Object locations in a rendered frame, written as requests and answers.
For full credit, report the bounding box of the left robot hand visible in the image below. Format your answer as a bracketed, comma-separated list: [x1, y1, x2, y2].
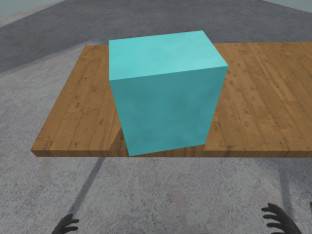
[52, 214, 79, 234]

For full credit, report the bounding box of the right robot hand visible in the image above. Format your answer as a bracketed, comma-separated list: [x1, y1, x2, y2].
[261, 203, 302, 234]

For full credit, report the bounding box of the carton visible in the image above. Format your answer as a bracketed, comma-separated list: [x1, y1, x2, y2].
[109, 30, 228, 156]

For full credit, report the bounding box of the table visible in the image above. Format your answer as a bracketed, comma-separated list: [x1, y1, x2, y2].
[30, 41, 312, 208]

